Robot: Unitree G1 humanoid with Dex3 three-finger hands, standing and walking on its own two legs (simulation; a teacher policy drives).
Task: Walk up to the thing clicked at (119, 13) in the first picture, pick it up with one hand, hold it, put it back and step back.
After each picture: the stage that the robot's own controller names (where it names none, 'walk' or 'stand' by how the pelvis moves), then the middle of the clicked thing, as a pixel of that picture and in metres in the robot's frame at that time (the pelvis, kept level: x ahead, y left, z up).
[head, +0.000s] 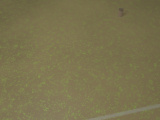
stand; (120, 12) +2.17 -0.47 -0.72
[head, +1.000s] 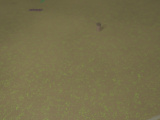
walk; (98, 27) +2.06 -0.02 -0.69
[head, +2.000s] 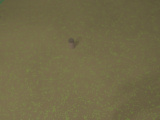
walk; (71, 43) +1.39 +0.30 -0.71
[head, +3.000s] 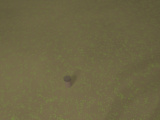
walk; (67, 81) +0.90 +0.27 -0.72
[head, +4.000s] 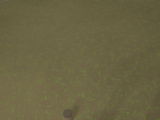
walk; (68, 116) +0.54 +0.23 -0.71
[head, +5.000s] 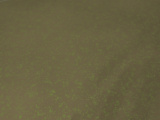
stand; out of the picture +0.42 +0.17 -0.72
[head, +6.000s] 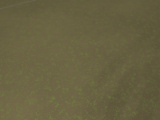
stand; out of the picture +0.39 +0.18 -0.73
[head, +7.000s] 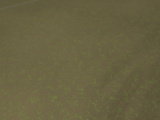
stand; out of the picture +0.39 +0.19 -0.73
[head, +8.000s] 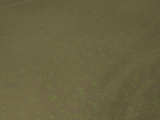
stand; out of the picture +0.38 +0.19 -0.73
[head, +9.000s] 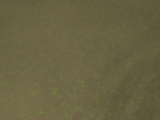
go down; out of the picture +0.39 +0.18 -0.72
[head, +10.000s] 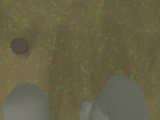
go down; (21, 49) +0.49 +0.20 -0.31
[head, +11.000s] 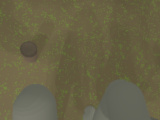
approach; (29, 53) +0.48 +0.20 -0.31
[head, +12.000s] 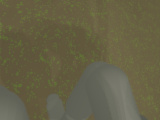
close in; out of the picture +0.47 +0.26 -0.24
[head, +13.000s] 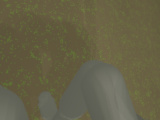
close; out of the picture +0.46 +0.27 -0.24
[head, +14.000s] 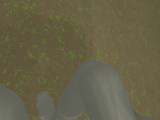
lift; out of the picture +0.45 +0.26 -0.25
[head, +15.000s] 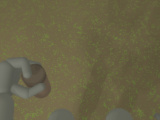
lift; (37, 82) +0.35 +0.18 -0.02
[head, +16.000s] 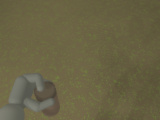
hold; (48, 99) +0.31 +0.15 -0.01
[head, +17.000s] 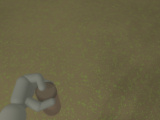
hold; (49, 99) +0.32 +0.15 -0.01
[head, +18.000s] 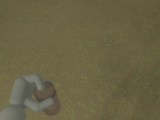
hold; (48, 99) +0.32 +0.15 +0.00
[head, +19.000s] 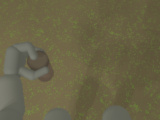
crouch; (41, 67) +0.42 +0.16 -0.07
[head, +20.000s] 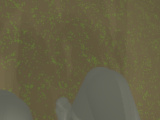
lower; out of the picture +0.46 +0.24 -0.21
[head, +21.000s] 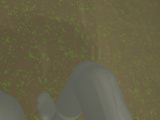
lower; out of the picture +0.45 +0.28 -0.25
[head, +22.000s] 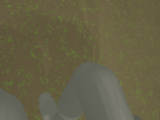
lower; out of the picture +0.45 +0.28 -0.25
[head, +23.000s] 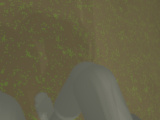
lower; out of the picture +0.44 +0.29 -0.25
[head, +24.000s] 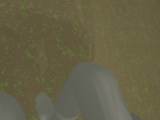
lower; out of the picture +0.43 +0.29 -0.25
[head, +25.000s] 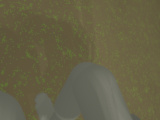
open; out of the picture +0.44 +0.29 -0.25
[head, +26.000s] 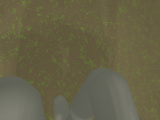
stand; out of the picture +0.45 +0.26 -0.26
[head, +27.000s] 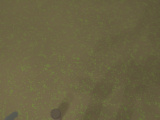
stand; (56, 115) +0.41 +0.17 -0.61
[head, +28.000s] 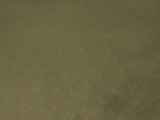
stand; out of the picture +0.41 +0.17 -0.67
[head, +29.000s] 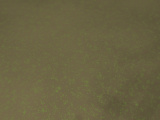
stand; out of the picture +0.41 +0.16 -0.67
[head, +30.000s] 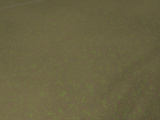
stand; out of the picture +0.42 +0.15 -0.72
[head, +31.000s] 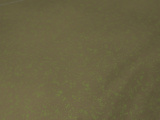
stand; out of the picture +0.39 +0.17 -0.73
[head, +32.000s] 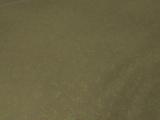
stand; out of the picture +0.39 +0.18 -0.73
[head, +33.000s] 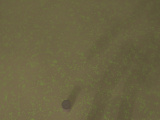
walk; (66, 106) +0.46 +0.13 -0.71
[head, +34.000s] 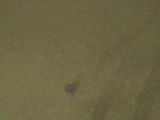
walk; (69, 90) +0.64 +0.22 -0.69
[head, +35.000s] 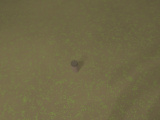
walk; (74, 66) +0.95 +0.22 -0.70
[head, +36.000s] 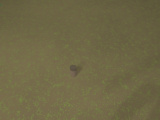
stand; (73, 71) +1.00 +0.16 -0.71
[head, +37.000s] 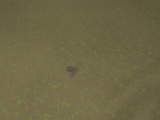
stand; (70, 72) +1.03 +0.19 -0.72
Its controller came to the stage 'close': yes
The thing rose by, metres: 0.71
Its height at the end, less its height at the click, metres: +0.00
